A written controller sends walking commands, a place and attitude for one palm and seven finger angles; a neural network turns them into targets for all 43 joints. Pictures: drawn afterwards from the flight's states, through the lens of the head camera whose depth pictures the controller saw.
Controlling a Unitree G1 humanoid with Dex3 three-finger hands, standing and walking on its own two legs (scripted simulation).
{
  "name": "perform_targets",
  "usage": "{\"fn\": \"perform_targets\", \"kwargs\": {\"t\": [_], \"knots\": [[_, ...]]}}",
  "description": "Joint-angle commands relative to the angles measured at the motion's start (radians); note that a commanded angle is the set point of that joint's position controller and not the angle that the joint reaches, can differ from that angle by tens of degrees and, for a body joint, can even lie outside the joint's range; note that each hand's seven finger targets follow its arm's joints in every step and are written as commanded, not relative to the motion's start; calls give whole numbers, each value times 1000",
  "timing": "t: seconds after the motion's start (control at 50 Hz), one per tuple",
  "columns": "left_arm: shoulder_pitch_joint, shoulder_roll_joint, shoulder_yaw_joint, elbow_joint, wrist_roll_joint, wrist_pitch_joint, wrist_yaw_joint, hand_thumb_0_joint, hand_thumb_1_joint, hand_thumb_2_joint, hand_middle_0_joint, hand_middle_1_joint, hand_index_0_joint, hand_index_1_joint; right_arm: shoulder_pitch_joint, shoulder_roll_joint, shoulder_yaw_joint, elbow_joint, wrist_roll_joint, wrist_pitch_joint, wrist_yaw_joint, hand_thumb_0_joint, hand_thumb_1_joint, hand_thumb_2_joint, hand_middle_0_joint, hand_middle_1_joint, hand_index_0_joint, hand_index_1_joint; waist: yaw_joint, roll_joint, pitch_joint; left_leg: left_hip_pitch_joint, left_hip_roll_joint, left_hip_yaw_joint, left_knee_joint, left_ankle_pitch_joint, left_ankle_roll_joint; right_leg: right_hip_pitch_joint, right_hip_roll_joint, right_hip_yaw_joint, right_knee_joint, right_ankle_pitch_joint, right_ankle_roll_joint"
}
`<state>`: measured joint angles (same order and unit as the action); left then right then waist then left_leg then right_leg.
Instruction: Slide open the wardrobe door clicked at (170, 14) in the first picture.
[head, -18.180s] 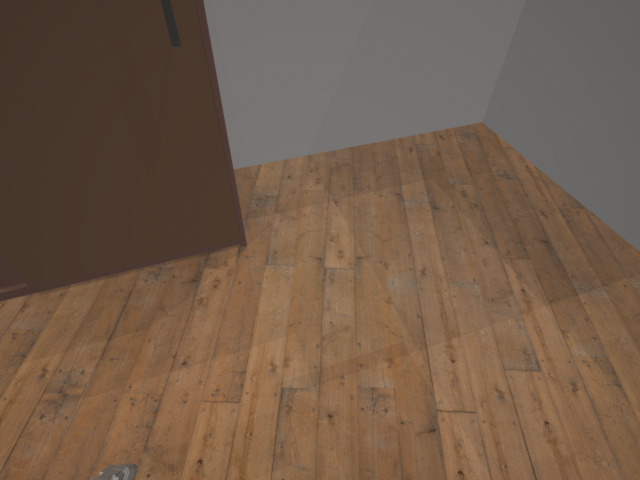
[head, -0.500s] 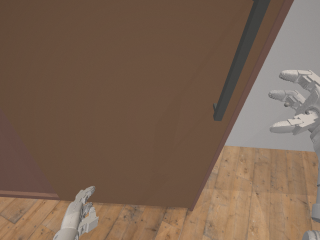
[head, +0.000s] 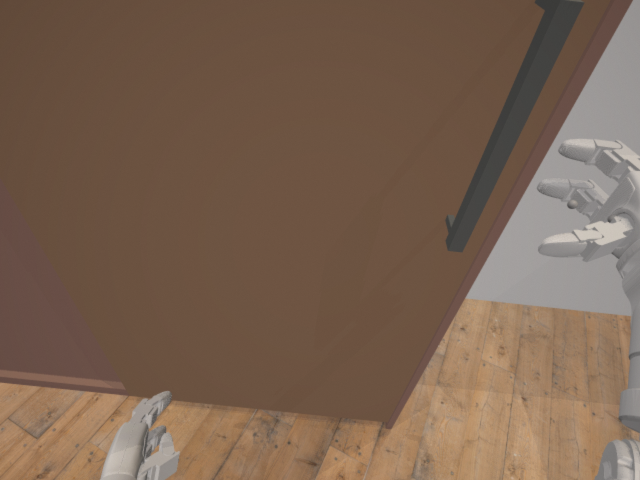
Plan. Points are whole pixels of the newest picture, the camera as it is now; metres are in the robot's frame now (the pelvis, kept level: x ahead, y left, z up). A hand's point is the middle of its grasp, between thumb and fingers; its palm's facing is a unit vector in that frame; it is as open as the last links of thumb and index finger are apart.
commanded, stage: move the hooked fingers beside the handle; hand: right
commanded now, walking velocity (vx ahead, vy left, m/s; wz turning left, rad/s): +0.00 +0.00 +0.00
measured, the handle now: (492, 143) +0.46 -0.17 +0.25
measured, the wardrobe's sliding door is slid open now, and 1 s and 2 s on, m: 0.00 0.00 0.00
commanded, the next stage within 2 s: feel for the door with the fingertips in 1.08 s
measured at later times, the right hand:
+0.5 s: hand (547, 192) +0.39 -0.23 +0.23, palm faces +0.06 +1.00 -0.04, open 14.0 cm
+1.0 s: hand (542, 192) +0.38 -0.21 +0.23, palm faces +0.07 +1.00 -0.03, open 14.0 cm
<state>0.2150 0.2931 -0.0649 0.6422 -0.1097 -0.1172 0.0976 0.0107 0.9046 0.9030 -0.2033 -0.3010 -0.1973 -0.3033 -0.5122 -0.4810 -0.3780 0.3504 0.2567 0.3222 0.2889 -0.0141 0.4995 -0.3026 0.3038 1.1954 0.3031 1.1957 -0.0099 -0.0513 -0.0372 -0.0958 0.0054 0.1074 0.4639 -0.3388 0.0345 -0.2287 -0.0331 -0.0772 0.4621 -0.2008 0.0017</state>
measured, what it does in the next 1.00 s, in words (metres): stands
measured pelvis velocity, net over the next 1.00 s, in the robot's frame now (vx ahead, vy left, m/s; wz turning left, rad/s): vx -0.01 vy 0.00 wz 0.00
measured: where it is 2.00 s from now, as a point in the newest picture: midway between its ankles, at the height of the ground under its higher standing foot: outside the picture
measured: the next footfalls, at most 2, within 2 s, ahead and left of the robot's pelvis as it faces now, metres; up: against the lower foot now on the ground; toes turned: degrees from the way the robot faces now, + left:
none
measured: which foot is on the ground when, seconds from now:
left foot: down 0.00-1.00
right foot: down 0.00-1.00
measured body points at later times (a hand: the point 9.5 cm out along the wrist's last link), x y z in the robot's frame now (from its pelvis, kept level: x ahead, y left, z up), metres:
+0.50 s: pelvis +0.00 -0.01 +0.00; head -0.02 +0.02 +0.45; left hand +0.15 +0.25 -0.09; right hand +0.38 -0.28 +0.23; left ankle -0.05 +0.08 -0.74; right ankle +0.03 -0.13 -0.74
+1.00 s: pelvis -0.01 +0.00 +0.00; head -0.03 +0.02 +0.45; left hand +0.17 +0.23 -0.09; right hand +0.37 -0.27 +0.24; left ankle -0.05 +0.08 -0.74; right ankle +0.03 -0.13 -0.74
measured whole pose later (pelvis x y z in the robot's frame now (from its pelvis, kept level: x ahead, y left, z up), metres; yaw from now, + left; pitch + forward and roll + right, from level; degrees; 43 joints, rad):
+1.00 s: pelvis -0.01 +0.00 +0.00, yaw +0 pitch -2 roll +0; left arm 0.19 0.27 -0.07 0.65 -0.10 -0.07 0.10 0.01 0.90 0.90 -0.20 -0.30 -0.20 -0.30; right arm -0.61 -0.42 -0.30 0.42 0.23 0.33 0.20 -0.01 0.50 -0.30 0.30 1.20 0.30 1.20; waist 0.00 -0.05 -0.03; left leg -0.09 0.01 0.10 0.44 -0.32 0.03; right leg -0.22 -0.03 -0.08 0.44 -0.18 0.00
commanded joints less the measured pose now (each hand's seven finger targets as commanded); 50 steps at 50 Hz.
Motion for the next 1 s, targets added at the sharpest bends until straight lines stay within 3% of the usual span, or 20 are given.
{"fn": "perform_targets", "kwargs": {"t": [0.0, 0.04, 0.08, 0.1, 0.12, 0.28, 0.3, 0.36, 0.42, 0.52, 0.58, 0.6, 0.62, 0.64, 0.66, 0.74, 0.8, 0.88, 0.9, 0.98], "knots": [[-120, 119, 54, -156, -1, -51, 16, 0, 900, 900, -200, -300, -200, -300, -460, -261, -41, -167, 14, -59, 9, 0, 500, -300, 300, 1200, 300, 1200, 19, 47, -209, -126, 22, -81, -81, 440, -36, 224, 31, 81, 9, 193, -57], [-129, 112, 50, -165, 1, -53, 14, 0, 900, 900, -200, -300, -200, -300, -507, -242, -17, -211, 8, -75, 3, 0, 500, -300, 300, 1200, 300, 1200, 17, -7, -241, -126, 19, -80, -72, 434, -27, 246, 36, 85, 8, 208, -56], [-119, 112, 51, -160, 4, -55, 14, 0, 900, 900, -200, -300, -200, -300, -532, -254, -31, -210, 7, -90, -10, 0, 500, -300, 300, 1200, 300, 1200, 18, -6, -258, -126, 15, -76, -69, 432, -22, 262, 35, 92, 10, 222, -56], [-112, 116, 54, -154, 7, -51, 13, 0, 900, 900, -200, -300, -200, -300, -507, -271, -51, -196, 11, -98, -17, 0, 500, -300, 300, 1200, 300, 1200, 15, 49, -259, -109, 17, -78, -74, 459, -28, 251, 30, 90, 11, 230, -58], [-112, 118, 53, -151, 9, -49, 12, 0, 900, 900, -200, -300, -200, -300, -506, -285, -72, -175, 10, -100, -21, 0, 500, -300, 300, 1200, 300, 1200, 9, 54, -265, -96, 19, -80, -68, 476, -30, 236, 35, 89, 8, 229, -59], [-100, 115, 55, -155, 6, -30, 7, 0, 900, 900, -200, -300, -200, -300, -510, -240, -26, -88, -14, -82, -42, 0, 500, -300, 300, 1200, 300, 1200, 10, 22, -232, -117, 16, -76, -71, 436, -23, 222, 31, 84, -2, 217, -56], [-93, 119, 59, -152, 6, -26, 5, 0, 900, 900, -200, -300, -200, -300, -496, -253, -36, -82, -11, -88, -42, 0, 500, -300, 300, 1200, 300, 1200, 9, 48, -239, -103, 15, -73, -72, 448, -23, 221, 27, 83, -1, 228, -57], [-100, 117, 59, -169, 9, -20, 5, 0, 900, 900, -200, -300, -200, -300, -496, -268, -57, -120, -12, -95, -41, 0, 500, -300, 300, 1200, 300, 1200, 1, 40, -259, -85, 14, -72, -63, 463, -21, 225, 29, 83, -5, 241, -56], [-110, 111, 56, -180, 11, -21, 2, 0, 900, 900, -200, -300, -200, -300, -493, -256, -52, -215, -8, -115, -42, 0, 500, -300, 300, 1200, 300, 1200, -2, 3, -296, -70, 9, -71, -61, 485, -16, 264, 27, 83, -4, 285, -57], [-111, 113, 55, -169, 9, -17, 5, 0, 900, 900, -200, -300, -200, -300, -475, -233, -47, -195, 1, -91, -51, 0, 500, -300, 300, 1200, 300, 1200, 4, 36, -231, -100, 2, -65, -76, 443, -17, 250, 23, 84, -16, 253, -57], [-119, 110, 55, -172, 8, -18, 6, 0, 900, 900, -200, -300, -200, -300, -488, -187, 0, -221, -6, -65, -56, 0, 500, -300, 300, 1200, 300, 1200, 10, -20, -223, -129, 4, -66, -80, 386, -13, 262, 22, 90, -21, 222, -52], [-117, 111, 57, -168, 8, -16, 4, 0, 900, 900, -200, -300, -200, -300, -474, -189, -3, -221, -3, -63, -60, 0, 500, -300, 300, 1200, 300, 1200, 7, 2, -224, -119, 3, -64, -85, 398, -12, 263, 21, 90, -18, 234, -54], [-121, 111, 56, -169, 8, -13, 5, 0, 900, 900, -200, -300, -200, -300, -470, -200, -11, -234, -8, -58, -64, 0, 500, -300, 300, 1200, 300, 1200, 5, -18, -227, -118, 2, -66, -84, 395, -11, 265, 22, 88, -23, 233, -53], [-122, 108, 53, -170, 8, -12, 4, 0, 900, 900, -200, -300, -200, -300, -475, -168, 15, -221, -4, -50, -64, 0, 500, -300, 300, 1200, 300, 1200, 11, 1, -218, -129, 1, -64, -87, 374, -12, 260, 23, 92, -25, 213, -53], [-122, 111, 55, -165, 8, -12, 6, 0, 900, 900, -200, -300, -200, -300, -492, -184, 1, -223, -1, -51, -69, 0, 500, -300, 300, 1200, 300, 1200, 14, 31, -218, -128, 2, -65, -90, 374, -14, 258, 20, 93, -24, 206, -53], [-133, 106, 51, -167, 11, -10, 6, 0, 900, 900, -200, -300, -200, -300, -483, -194, -16, -249, 2, -58, -82, 0, 500, -300, 300, 1200, 300, 1200, 2, 29, -249, -106, 2, -66, -86, 376, -13, 264, 24, 95, -28, 212, -53], [-134, 107, 51, -153, 9, -3, 8, 0, 900, 900, -200, -300, -200, -300, -502, -193, -6, -214, -1, -57, -94, 0, 500, -300, 300, 1200, 300, 1200, 10, 49, -212, -124, 2, -72, -103, 336, -16, 250, 19, 90, -32, 175, -54], [-135, 105, 47, -144, 6, 0, 14, 0, 900, 900, -200, -300, -200, -300, -565, -192, 15, -157, -19, -46, -103, 0, 500, -300, 300, 1200, 300, 1200, 21, 8, -181, -152, 5, -82, -112, 291, -16, 237, 24, 90, -37, 133, -53], [-126, 109, 49, -138, 7, 2, 13, 0, 900, 900, -200, -300, -200, -300, -572, -184, 27, -147, -17, -52, -103, 0, 500, -300, 300, 1200, 300, 1200, 25, 38, -183, -145, 5, -80, -116, 297, -18, 235, 21, 91, -37, 138, -55], [-122, 108, 48, -143, 7, 4, 15, 0, 900, 900, -200, -300, -200, -300, -581, -227, -5, -106, -20, -66, -93, 0, 500, -300, 300, 1200, 300, 1200, 19, 36, -219, -114, 8, -85, -106, 327, -18, 230, 28, 88, -34, 149, -54]]}}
